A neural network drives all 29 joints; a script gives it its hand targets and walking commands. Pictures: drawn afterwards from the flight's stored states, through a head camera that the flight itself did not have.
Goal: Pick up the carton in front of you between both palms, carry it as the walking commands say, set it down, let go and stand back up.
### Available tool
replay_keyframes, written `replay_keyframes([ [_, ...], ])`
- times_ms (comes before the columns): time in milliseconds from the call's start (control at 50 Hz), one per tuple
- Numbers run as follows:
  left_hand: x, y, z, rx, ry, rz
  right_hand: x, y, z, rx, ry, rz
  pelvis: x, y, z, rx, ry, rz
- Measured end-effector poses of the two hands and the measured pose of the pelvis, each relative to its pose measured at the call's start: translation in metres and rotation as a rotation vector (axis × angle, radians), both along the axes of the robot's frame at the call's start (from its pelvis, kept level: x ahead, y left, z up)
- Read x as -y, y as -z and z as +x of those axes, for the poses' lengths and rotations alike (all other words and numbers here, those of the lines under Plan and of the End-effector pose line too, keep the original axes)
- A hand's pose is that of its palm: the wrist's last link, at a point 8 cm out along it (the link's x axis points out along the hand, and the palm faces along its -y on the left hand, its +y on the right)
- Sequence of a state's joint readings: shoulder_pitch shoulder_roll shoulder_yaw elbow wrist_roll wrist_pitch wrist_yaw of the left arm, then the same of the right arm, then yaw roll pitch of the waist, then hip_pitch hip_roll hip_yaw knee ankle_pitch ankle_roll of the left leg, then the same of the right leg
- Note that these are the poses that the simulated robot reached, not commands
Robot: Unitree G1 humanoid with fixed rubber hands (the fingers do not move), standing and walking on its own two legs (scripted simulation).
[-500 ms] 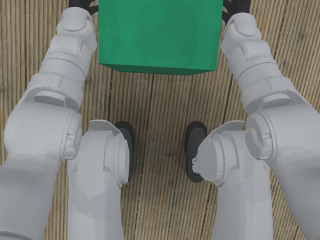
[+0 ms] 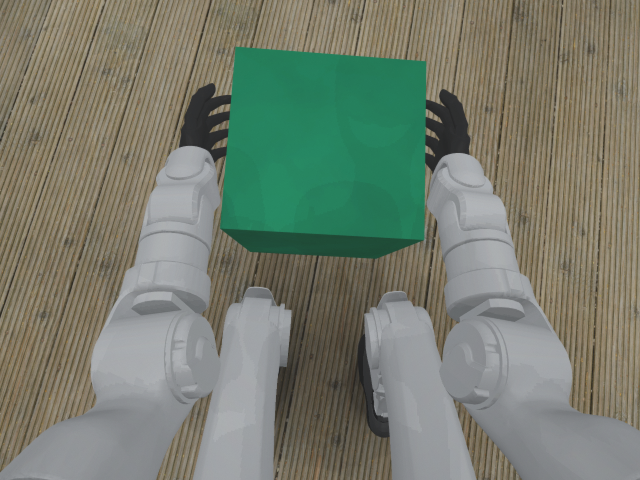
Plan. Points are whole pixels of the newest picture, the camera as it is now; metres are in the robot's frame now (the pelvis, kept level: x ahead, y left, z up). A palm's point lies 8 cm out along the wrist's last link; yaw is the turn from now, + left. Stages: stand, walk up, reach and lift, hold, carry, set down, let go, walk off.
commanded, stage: reach and lift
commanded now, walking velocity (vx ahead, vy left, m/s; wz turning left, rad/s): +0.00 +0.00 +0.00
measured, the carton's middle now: (320, 175) +0.48 +0.02 -0.13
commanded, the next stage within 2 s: none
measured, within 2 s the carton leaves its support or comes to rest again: neither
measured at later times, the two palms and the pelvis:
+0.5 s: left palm (148, 118) +0.44 +0.17 +0.09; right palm (525, 122) +0.45 -0.13 +0.09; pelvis +0.05 +0.00 +0.13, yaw +1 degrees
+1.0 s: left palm out of the picture +0.40 +0.16 +0.24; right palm out of the picture +0.41 -0.14 +0.25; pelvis +0.09 +0.00 +0.26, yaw +1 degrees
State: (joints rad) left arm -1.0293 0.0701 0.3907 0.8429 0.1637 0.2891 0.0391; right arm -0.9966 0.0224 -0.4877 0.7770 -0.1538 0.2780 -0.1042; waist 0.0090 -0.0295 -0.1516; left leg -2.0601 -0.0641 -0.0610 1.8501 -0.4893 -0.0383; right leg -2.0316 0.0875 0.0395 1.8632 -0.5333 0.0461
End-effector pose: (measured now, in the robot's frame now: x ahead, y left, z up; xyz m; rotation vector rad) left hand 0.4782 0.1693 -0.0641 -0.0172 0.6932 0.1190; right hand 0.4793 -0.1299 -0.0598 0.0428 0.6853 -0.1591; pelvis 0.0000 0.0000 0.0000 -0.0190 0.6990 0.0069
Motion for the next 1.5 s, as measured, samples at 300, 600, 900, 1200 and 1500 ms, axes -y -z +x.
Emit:
replay_keyframes([
  [300, 0.001, -0.083, -0.018, 0.018, -0.023, -0.012, 0.001, -0.083, -0.015, 0.018, -0.002, 0.008, 0.0, -0.071, 0.026, 0.037, 0.001, 0.006],
  [600, 0.005, -0.185, -0.044, 0.0, -0.029, -0.016, 0.005, -0.187, -0.039, 0.001, -0.006, 0.003, -0.002, -0.163, 0.058, 0.187, -0.008, 0.01],
  [900, 0.009, -0.278, -0.067, 0.008, -0.038, -0.011, 0.009, -0.279, -0.061, 0.009, -0.018, -0.001, -0.001, -0.242, 0.086, 0.387, -0.01, 0.02],
  [1200, 0.013, -0.37, -0.088, 0.03, -0.04, 0.001, 0.013, -0.369, -0.079, 0.031, -0.039, -0.013, 0.001, -0.297, 0.103, 0.652, -0.011, 0.027],
  [1500, 0.014, -0.39, -0.099, -0.001, -0.027, 0.017, 0.014, -0.389, -0.09, 0.001, -0.055, -0.031, 0.002, -0.303, 0.085, 0.773, -0.01, 0.03],
])
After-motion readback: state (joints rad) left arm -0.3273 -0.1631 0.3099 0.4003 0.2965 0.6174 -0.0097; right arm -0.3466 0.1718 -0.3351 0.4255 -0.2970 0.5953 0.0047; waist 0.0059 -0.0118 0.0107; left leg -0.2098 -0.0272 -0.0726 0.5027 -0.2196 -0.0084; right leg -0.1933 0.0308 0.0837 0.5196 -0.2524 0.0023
